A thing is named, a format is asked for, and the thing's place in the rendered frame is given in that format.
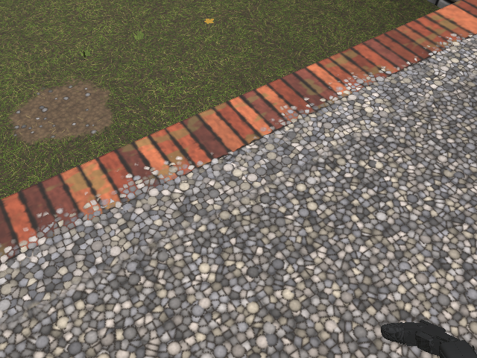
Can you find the robot right hand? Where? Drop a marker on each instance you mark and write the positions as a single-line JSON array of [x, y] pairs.
[[429, 338]]

